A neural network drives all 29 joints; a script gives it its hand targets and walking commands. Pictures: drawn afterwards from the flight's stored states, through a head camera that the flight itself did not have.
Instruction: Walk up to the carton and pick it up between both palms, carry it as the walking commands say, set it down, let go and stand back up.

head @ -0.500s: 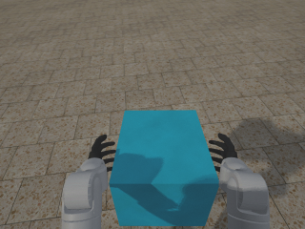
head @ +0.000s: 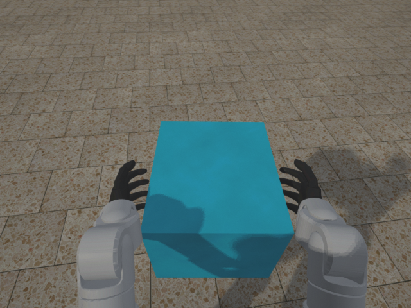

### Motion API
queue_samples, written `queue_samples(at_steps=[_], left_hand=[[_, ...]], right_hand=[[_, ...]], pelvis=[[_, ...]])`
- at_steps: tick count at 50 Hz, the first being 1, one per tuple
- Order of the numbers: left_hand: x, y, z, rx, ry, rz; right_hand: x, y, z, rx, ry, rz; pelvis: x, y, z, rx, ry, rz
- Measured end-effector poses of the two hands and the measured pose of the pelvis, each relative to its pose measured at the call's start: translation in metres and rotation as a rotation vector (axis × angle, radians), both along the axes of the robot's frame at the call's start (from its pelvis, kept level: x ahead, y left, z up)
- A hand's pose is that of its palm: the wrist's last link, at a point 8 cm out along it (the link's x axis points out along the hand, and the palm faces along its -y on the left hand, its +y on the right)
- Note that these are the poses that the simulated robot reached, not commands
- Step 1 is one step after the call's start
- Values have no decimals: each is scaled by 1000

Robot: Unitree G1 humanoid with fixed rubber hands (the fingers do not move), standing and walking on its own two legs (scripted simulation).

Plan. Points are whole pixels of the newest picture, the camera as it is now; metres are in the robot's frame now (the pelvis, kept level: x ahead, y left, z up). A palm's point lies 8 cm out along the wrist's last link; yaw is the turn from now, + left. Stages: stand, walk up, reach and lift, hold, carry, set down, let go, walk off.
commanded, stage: carry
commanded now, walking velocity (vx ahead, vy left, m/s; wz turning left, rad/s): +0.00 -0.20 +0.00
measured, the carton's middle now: (212, 196) +0.34 +0.02 +0.02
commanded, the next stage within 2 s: none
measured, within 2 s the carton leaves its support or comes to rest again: neither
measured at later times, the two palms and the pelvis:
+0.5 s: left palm (236, 243) +0.21 -0.02 +0.09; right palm out of the picture +0.21 -0.32 +0.10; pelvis -0.06 -0.17 -0.01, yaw +2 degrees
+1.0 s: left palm (320, 296) +0.15 -0.15 +0.06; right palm out of the picture +0.18 -0.45 +0.06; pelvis -0.10 -0.31 -0.03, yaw +5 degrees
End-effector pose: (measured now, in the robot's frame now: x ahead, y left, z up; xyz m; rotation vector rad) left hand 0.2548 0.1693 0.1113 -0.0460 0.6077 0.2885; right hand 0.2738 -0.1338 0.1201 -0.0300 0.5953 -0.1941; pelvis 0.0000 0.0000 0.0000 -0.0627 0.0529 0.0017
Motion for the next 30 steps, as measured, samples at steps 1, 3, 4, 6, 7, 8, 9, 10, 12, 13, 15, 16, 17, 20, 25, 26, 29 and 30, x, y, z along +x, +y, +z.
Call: queue_samples(at_steps=[1, 3, 4, 6, 7, 8, 9, 10, 12, 13, 15, 16, 17, 20, 25, 26, 29, 30], left_hand=[[-3, -8, 0, 0, -1, 4], [-10, -26, -4, 13, 12, 6], [-13, -36, -6, 24, 23, 2], [-18, -60, -12, 50, 40, -11], [-19, -74, -16, 67, 50, -25], [-20, -87, -19, 85, 72, -48], [-22, -99, -22, 96, 99, -72], [-23, -110, -24, 102, 127, -93], [-27, -130, -28, 105, 175, -123], [-29, -139, -29, 102, 186, -133], [-30, -153, -31, 100, 189, -139], [-30, -158, -33, 93, 184, -138], [-31, -163, -34, 77, 175, -137], [-34, -175, -33, 30, 134, -124], [-43, -186, -20, 10, 51, -61], [-46, -187, -18, 7, 44, -44], [-58, -189, -18, -2, 34, -10], [-63, -190, -20, -6, 32, -4]], right_hand=[[-2, -8, -1, -5, 0, 1], [-7, -25, -6, 0, 12, 3], [-11, -36, -11, 8, 21, 1], [-19, -60, -25, 32, 38, -10], [-23, -73, -33, 50, 46, -24], [-29, -87, -42, 71, 64, -45], [-36, -99, -49, 88, 90, -67], [-44, -111, -56, 103, 117, -86], [-60, -130, -64, 112, 165, -113], [-66, -139, -66, 113, 177, -123], [-74, -152, -64, 111, 179, -132], [-76, -158, -61, 104, 171, -134], [-76, -163, -57, 94, 161, -135], [-72, -177, -42, 64, 116, -128], [-61, -187, -24, 35, 38, -72], [-60, -188, -22, 32, 34, -56], [-62, -189, -18, 13, 27, -20], [-65, -190, -19, 6, 26, -13]], pelvis=[[-3, -8, -1, 5, 0, 3], [-7, -25, -5, 20, 2, -2], [-8, -34, -8, 28, 5, -9], [-11, -52, -17, 55, 7, -26], [-13, -60, -21, 59, 4, -35], [-16, -67, -23, 54, 0, -34], [-19, -73, -22, 59, -3, -24], [-23, -79, -20, 70, -8, -10], [-29, -91, -15, 97, -14, 5], [-33, -97, -14, 107, -15, 5], [-42, -109, -11, 121, -10, -7], [-46, -115, -10, 125, -3, -13], [-50, -120, -9, 128, 4, -17], [-57, -139, -8, 130, 23, -12], [-60, -166, -10, 114, 57, 19], [-61, -170, -10, 115, 61, 20], [-67, -182, -12, 100, 64, 30], [-70, -186, -14, 86, 62, 37]])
